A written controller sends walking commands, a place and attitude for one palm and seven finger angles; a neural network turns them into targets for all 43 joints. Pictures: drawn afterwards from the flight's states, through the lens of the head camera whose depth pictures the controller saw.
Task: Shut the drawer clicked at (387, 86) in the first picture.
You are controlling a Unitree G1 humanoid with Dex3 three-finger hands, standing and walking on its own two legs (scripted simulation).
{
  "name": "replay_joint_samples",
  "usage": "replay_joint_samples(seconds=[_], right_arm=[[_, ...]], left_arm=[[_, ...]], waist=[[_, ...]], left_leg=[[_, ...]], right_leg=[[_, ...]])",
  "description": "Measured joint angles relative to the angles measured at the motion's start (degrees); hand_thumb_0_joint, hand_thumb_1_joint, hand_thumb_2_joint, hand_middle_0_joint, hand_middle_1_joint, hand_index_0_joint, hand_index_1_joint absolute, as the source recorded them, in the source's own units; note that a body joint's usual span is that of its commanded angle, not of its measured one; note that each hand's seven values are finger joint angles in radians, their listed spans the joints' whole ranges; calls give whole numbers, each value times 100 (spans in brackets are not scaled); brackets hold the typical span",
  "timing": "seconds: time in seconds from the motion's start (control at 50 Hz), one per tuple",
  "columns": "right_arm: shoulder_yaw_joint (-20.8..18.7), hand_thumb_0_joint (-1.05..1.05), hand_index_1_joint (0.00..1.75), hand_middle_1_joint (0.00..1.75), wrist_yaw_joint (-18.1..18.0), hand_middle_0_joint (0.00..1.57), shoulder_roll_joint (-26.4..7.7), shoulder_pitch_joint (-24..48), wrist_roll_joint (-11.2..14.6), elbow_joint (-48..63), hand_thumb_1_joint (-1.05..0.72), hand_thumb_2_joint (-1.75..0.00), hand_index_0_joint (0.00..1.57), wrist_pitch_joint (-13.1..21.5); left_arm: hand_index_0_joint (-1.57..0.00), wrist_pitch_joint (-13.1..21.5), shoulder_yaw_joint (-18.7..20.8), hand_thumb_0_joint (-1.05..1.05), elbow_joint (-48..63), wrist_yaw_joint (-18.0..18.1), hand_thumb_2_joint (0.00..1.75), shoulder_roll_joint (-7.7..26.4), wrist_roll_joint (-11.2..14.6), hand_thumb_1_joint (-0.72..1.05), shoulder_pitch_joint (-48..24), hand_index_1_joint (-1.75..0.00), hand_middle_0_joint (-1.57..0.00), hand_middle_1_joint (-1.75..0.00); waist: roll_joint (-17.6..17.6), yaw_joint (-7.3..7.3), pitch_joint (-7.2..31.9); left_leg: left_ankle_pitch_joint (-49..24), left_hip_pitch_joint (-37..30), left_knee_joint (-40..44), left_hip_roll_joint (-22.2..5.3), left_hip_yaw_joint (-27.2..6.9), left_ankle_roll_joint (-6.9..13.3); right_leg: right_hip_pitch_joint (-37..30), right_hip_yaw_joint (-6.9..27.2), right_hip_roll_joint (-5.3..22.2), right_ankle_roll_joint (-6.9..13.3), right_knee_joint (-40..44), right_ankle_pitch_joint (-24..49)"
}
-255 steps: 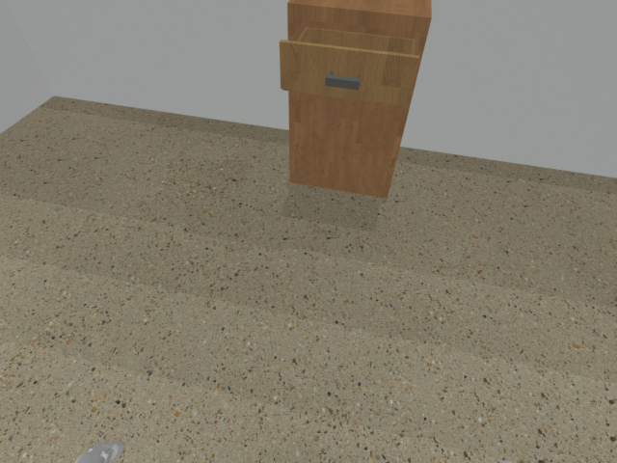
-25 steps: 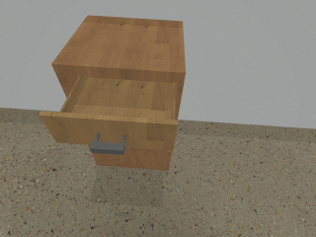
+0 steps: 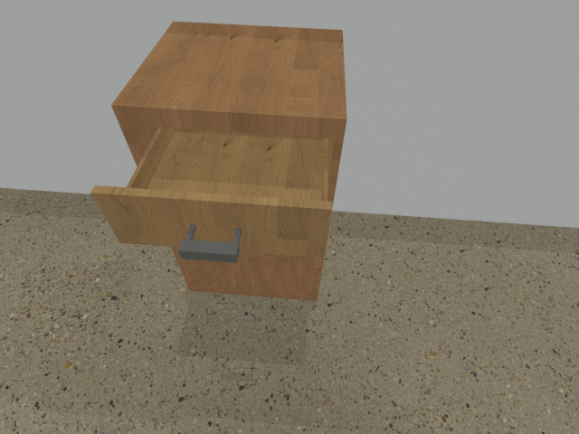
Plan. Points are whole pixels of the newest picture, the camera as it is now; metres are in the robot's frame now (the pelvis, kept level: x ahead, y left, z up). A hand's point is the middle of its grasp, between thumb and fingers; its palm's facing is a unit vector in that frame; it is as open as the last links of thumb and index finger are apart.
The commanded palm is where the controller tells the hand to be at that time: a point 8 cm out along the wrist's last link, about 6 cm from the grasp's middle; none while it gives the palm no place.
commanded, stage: come to a stop and stand still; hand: left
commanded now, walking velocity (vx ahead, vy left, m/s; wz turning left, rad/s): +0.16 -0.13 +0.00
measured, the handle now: (212, 241) +0.46 +0.19 -0.08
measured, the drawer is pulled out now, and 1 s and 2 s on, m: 0.21 0.21 0.21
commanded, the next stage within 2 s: look again from close up in 0.24 s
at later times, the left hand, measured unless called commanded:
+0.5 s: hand out of the picture +0.01 +0.15 -0.17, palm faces -0.02 -0.98 -0.22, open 7.3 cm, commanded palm none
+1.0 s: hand out of the picture +0.02 +0.15 -0.17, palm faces +0.02 -0.98 -0.22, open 7.3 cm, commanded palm none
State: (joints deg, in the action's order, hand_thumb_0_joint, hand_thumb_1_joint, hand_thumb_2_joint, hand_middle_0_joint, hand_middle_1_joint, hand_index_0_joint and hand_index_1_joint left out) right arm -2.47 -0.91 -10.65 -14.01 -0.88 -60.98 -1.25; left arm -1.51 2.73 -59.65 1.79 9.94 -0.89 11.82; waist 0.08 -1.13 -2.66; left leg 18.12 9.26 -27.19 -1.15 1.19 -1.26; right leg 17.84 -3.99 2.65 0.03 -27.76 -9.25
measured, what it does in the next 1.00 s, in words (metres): steps on the spot: right foot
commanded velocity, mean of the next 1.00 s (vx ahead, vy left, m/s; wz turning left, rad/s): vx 0.04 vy -0.03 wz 0.00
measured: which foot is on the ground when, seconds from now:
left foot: down 0.00-1.00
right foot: down 0.00-0.02, up 0.04-0.34, down 0.36-1.00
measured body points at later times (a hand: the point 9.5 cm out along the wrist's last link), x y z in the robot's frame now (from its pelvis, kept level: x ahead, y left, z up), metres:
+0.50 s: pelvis +0.01 -0.01 +0.00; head +0.04 -0.04 +0.44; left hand +0.01 +0.20 -0.16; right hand -0.02 -0.23 -0.17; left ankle -0.03 +0.11 -0.74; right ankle -0.02 -0.10 -0.74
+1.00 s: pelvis +0.02 -0.03 +0.00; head +0.02 -0.04 +0.45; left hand +0.02 +0.20 -0.15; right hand +0.01 -0.24 -0.17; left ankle -0.03 +0.11 -0.74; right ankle -0.02 -0.10 -0.74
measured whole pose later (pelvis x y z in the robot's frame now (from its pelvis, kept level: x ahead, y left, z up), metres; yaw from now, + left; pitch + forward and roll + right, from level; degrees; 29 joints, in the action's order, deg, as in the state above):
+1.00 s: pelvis +0.02 -0.03 +0.00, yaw -1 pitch -1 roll +1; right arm 1.0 -1.8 -8.6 -16.7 -1.2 -64.8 0.9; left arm 1.2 -0.2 -63.6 1.9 8.1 -0.2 16.9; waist -1.5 0.3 -0.9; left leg 18.0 7.2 -26.0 -1.9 1.7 -1.9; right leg 9.4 -4.3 -1.0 3.1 -28.4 -18.5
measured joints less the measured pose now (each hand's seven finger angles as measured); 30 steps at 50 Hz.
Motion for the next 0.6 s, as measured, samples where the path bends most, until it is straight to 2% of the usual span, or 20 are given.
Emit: replay_joint_samples(seconds=[0.06,0.1,0.16,0.2,0.24,0.3,0.32,0.36,0.4,0.46,0.48,0.54,0.6], right_arm=[[68,1,29,30,-10,20,165,-120,-66,-74,-91,-90,20,56],[117,1,29,30,-12,20,260,-245,-82,-122,-91,-90,20,59],[177,1,29,30,-41,20,396,-389,-78,-175,-91,-90,20,108],[197,1,29,30,-63,20,465,-434,-86,-201,-91,-90,20,145],[200,1,30,30,-79,20,503,-448,-89,-227,-91,-90,20,189],[185,1,30,30,-102,20,509,-441,-101,-269,-91,-90,21,223],[178,1,30,30,-107,20,500,-441,-95,-295,-91,-90,21,222],[173,1,30,30,-86,20,460,-467,-44,-337,-91,-90,21,212],[159,1,30,30,-22,20,308,-399,-38,-296,-91,-90,21,133],[160,1,29,30,34,20,152,-384,-59,-194,-91,-90,20,113],[175,1,29,30,36,20,143,-397,-53,-178,-91,-90,20,129],[233,1,29,30,7,20,230,-432,-33,-201,-91,-90,20,224],[277,1,29,30,-49,20,264,-427,-29,-215,-91,-90,20,280]], left_arm=[[-20,-105,15,0,-190,-28,90,104,20,90,166,-30,-20,-30],[-20,-147,14,0,-288,-62,90,129,-24,91,310,-30,-20,-30],[-20,-121,18,1,-350,-115,90,136,-51,91,478,-30,-20,-30],[-20,-81,12,1,-369,-135,90,122,-48,91,546,-30,-20,-30],[-20,-55,-8,1,-393,-146,90,87,-34,91,572,-30,-20,-30],[-20,-42,-54,1,-417,-137,90,-4,4,91,524,-30,-20,-30],[-20,-24,-67,1,-418,-132,90,-38,16,91,497,-30,-20,-30],[-20,92,-118,1,-419,-76,90,-91,12,91,461,-30,-20,-30],[-20,213,-206,1,-408,5,90,-237,4,91,420,-30,-20,-30],[-20,311,-282,1,-397,36,90,-364,-13,92,474,-30,-20,-30],[-20,337,-283,1,-400,49,90,-371,-2,92,500,-30,-20,-30],[-20,344,-279,1,-453,88,90,-305,27,92,529,-30,-20,-30],[-20,310,-280,2,-465,82,90,-263,53,93,516,-30,-20,-30]], waist=[[211,8,138],[240,35,301],[258,61,437],[282,72,426],[288,100,360],[228,194,205],[200,216,157],[164,199,108],[-129,181,14],[-441,293,-10],[-463,317,10],[-278,302,116],[-230,230,226]], left_leg=[[-192,-109,116,101,85,140],[-245,-197,309,99,91,190],[-414,-265,624,108,81,224],[-510,-282,780,134,98,222],[-566,-275,866,155,131,211],[-543,-198,793,146,147,168],[-503,-157,714,137,149,144],[-317,43,342,123,182,73],[54,373,-296,-80,137,56],[267,564,-697,-183,-10,134],[286,548,-712,-188,-12,150],[251,272,-472,-128,12,-40],[261,101,-381,-97,31,-32]], right_leg=[[15,156,26,-58,-262,-525],[78,188,-39,-72,-808,-869],[214,238,-122,-69,-1737,-1063],[230,226,-107,-95,-1980,-1100],[184,201,-73,-124,-1891,-1187],[-24,159,-58,-124,-1286,-1387],[-135,150,-64,-117,-975,-1297],[-383,147,-64,-60,-207,-655],[-311,97,-265,145,-229,-667],[-331,-34,-442,250,-280,-850],[-369,-68,-466,263,-281,-886],[-505,-52,-398,275,-349,-1008],[-615,-35,-369,269,-392,-1101]])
